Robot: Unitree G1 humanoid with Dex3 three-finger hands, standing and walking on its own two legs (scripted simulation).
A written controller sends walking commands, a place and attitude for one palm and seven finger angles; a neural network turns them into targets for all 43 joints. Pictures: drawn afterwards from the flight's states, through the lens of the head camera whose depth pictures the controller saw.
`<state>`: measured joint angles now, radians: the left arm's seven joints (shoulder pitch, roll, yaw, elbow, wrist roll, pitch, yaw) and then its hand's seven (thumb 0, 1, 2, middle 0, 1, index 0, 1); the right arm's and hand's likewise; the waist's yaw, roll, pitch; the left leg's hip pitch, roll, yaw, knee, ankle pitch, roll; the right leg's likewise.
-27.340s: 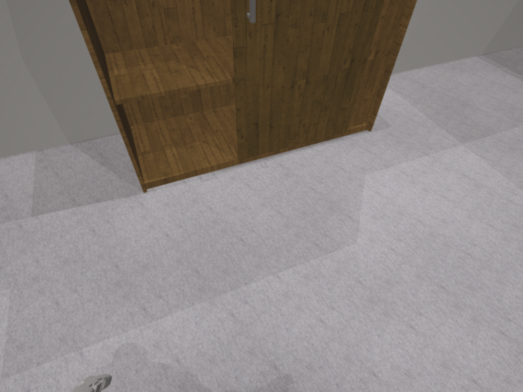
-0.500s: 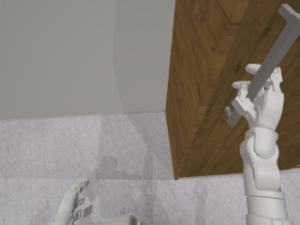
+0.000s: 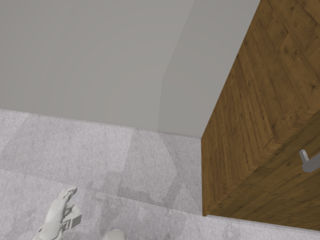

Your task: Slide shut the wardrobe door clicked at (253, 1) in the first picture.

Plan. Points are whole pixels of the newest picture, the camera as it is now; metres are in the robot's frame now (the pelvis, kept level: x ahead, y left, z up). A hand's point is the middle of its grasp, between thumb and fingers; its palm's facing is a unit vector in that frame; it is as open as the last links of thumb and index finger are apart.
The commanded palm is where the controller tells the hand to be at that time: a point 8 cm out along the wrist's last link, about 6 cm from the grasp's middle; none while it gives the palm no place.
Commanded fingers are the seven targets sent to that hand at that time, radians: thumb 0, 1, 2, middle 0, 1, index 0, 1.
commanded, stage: stop walking and hold the door there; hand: right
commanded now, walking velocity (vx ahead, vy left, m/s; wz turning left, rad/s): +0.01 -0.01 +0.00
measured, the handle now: out of the picture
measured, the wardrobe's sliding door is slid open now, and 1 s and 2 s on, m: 0.00 0.00 0.00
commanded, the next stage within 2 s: none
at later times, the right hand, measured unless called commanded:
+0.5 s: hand out of the picture +0.29 -0.33 +0.16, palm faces +0.60 +0.73 -0.32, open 6.0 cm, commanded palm +0.24 -0.35 +0.15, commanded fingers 0.00 -0.90 -0.90 0.45 1.40 0.45 1.40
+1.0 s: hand out of the picture +0.29 -0.33 +0.15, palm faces +0.48 +0.83 -0.28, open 5.6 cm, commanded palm +0.24 -0.36 +0.15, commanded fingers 0.00 -0.90 -0.90 0.45 1.40 0.45 1.40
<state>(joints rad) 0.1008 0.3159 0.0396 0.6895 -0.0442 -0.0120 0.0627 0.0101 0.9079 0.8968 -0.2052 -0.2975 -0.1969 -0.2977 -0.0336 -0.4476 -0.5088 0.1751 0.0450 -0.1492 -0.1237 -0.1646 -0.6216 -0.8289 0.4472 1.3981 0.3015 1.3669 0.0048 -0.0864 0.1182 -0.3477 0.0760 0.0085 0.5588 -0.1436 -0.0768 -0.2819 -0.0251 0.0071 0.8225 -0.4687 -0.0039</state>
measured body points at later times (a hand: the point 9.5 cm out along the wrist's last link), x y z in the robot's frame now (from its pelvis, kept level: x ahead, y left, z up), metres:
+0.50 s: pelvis +0.01 +0.00 +0.02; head +0.00 +0.02 +0.47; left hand +0.14 +0.26 -0.08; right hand +0.26 -0.37 +0.17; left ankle +0.04 +0.13 -0.72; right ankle +0.00 -0.10 -0.72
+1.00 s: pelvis -0.02 -0.05 +0.02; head +0.01 -0.04 +0.47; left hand +0.14 +0.20 -0.08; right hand +0.26 -0.38 +0.17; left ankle -0.01 +0.09 -0.69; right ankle +0.00 -0.10 -0.72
